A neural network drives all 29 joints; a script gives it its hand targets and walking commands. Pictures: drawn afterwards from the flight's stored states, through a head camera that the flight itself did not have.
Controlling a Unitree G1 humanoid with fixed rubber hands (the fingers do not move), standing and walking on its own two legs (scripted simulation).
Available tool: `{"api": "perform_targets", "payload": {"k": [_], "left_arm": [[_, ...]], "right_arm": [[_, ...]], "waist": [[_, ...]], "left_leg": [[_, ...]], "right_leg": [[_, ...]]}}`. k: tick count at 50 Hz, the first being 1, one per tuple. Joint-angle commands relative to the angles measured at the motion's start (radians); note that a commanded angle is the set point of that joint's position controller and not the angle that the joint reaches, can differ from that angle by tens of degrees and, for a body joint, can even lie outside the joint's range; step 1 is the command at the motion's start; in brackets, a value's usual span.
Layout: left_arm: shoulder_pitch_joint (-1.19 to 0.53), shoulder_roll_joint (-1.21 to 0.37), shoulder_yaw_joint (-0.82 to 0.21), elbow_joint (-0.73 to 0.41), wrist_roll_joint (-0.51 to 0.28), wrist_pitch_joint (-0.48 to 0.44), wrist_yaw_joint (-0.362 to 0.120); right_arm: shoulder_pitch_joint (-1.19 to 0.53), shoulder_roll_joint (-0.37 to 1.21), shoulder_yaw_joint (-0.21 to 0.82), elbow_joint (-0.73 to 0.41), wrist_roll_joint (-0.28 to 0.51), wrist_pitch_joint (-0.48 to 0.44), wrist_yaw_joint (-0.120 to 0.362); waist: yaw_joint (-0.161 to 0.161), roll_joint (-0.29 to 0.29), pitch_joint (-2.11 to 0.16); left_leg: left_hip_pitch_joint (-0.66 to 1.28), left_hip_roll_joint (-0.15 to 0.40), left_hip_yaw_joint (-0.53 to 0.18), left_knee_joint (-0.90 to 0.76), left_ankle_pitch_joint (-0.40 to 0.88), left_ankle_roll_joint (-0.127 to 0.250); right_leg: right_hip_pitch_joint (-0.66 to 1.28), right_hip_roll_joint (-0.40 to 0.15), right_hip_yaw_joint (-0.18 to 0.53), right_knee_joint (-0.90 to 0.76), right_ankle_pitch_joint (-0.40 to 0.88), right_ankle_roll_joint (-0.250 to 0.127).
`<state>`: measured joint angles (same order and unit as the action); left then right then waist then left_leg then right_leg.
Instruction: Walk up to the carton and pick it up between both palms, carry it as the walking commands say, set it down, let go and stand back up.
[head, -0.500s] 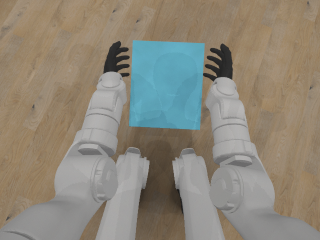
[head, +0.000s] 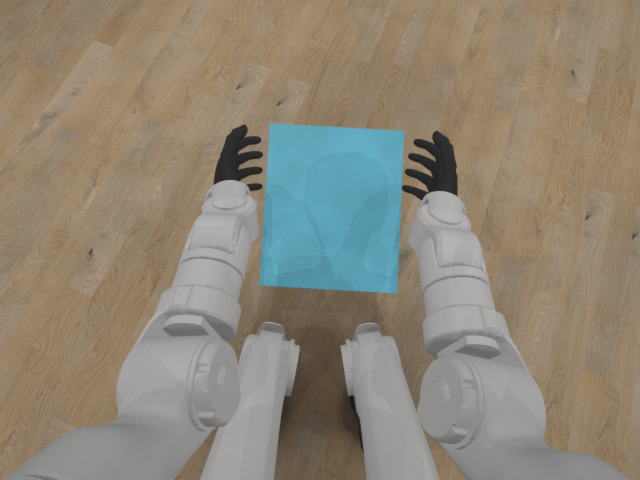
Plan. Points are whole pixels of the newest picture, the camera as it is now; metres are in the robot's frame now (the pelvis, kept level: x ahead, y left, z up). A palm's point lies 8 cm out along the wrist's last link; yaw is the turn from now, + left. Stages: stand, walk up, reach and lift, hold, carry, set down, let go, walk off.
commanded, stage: reach and lift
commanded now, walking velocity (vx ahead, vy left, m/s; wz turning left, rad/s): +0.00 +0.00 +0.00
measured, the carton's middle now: (331, 214) +0.46 -0.01 -0.16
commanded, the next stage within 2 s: none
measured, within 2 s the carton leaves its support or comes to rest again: neither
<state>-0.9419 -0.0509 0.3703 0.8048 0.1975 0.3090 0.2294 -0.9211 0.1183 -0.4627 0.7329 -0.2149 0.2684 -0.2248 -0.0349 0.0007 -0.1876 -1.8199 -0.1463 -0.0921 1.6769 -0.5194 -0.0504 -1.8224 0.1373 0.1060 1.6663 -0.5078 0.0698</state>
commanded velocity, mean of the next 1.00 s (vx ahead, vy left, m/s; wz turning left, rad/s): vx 0.00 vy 0.00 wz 0.00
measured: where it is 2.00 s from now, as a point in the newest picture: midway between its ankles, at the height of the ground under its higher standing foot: (314, 426)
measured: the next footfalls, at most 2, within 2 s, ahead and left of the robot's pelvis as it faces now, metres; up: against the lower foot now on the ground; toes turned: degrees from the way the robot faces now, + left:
none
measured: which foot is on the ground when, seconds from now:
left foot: down 0.00-1.00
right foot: down 0.00-1.00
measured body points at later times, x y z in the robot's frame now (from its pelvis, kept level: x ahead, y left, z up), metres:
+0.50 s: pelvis +0.02 +0.00 +0.06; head +0.19 +0.00 +0.48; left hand +0.46 +0.12 +0.01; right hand +0.45 -0.14 +0.02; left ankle +0.10 +0.12 -0.49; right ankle +0.10 -0.13 -0.49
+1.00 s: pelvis +0.04 +0.00 +0.13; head +0.18 +0.00 +0.56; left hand +0.44 +0.12 +0.08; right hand +0.43 -0.14 +0.09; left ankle +0.10 +0.12 -0.49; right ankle +0.10 -0.13 -0.49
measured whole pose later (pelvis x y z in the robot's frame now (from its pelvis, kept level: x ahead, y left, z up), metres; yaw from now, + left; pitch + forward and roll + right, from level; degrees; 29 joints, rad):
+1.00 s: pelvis +0.04 +0.00 +0.13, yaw +0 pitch +27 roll +0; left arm -0.64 -0.14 0.36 0.74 0.22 0.24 0.21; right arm -0.63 0.18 -0.41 0.69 -0.23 0.22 -0.17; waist -0.04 0.01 -0.19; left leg -1.22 -0.13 -0.13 1.20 -0.44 -0.02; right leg -1.22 0.11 0.14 1.19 -0.43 0.04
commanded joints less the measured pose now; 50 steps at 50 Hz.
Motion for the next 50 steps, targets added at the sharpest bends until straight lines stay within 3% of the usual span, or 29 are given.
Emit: {"api": "perform_targets", "payload": {"k": [1, 50], "left_arm": [[-0.704, -1.054, -0.469, -0.053, -0.142, -0.062, -0.352], [-0.329, -1.12, -0.537, -0.078, -0.101, -0.109, -0.361]], "right_arm": [[-0.599, 1.036, 0.513, 0.1, 0.124, 0.012, 0.36], [-0.237, 1.086, 0.605, 0.056, 0.085, -0.038, 0.372]], "waist": [[-0.003, 0.036, -0.928], [-0.012, 0.025, -0.675]], "left_leg": [[0.536, -0.042, 0.132, -0.215, 0.184, 0.006], [0.991, -0.011, 0.044, -0.652, 0.307, 0.031]], "right_leg": [[0.548, 0.044, -0.145, -0.193, 0.2, -0.035], [1.022, 0.01, -0.07, -0.623, 0.331, -0.043]]}}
